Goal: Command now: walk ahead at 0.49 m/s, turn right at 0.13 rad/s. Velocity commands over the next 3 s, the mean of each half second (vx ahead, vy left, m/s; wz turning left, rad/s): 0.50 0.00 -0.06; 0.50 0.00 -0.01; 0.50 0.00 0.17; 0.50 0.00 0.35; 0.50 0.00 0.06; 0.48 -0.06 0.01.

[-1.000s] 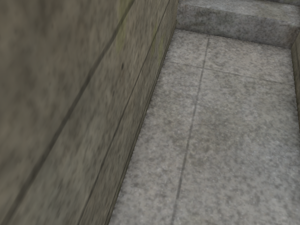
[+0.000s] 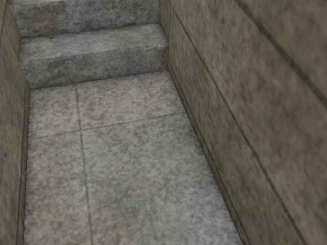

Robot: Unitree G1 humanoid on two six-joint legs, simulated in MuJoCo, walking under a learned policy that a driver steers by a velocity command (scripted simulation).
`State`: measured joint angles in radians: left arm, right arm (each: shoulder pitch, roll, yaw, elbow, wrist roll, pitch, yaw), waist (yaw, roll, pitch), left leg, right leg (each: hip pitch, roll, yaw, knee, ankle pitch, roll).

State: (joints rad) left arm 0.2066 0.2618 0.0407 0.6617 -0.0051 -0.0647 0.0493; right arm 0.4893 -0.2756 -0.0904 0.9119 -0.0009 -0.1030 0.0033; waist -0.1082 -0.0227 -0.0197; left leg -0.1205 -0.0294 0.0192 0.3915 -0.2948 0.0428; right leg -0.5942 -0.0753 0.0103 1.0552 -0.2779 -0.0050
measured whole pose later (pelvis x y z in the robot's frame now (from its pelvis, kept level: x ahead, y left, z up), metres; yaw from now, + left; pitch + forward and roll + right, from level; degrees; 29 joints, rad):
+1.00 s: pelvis +0.63 +0.05 +0.00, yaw +1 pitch +0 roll +3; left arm 0.20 0.28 0.06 0.86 -0.02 -0.09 0.08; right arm 0.36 -0.27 -0.11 1.04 0.02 -0.07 -0.01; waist -0.05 -0.03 0.05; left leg -0.09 -0.13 0.01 0.29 -0.19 0.09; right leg -0.62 -0.17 0.05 1.01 -0.26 0.01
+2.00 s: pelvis +1.21 +0.21 +0.01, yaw +19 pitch +1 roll -2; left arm 0.15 0.26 0.03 0.97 0.04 -0.07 -0.03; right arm 0.41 -0.23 -0.05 0.89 0.00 -0.08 -0.04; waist -0.07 -0.02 0.08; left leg -0.10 -0.11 -0.05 0.23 -0.13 0.12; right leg -0.60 -0.08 0.02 0.88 -0.07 -0.07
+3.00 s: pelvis +1.81 +0.35 +0.31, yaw +19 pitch +4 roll +5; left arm 0.39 0.24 0.07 0.95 0.01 -0.06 0.01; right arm 0.07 -0.11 0.02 0.84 -0.02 0.00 -0.14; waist -0.01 -0.09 -0.05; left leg -0.76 -0.07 0.12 1.10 -0.42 0.07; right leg -0.46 0.11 0.10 1.47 0.09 -0.11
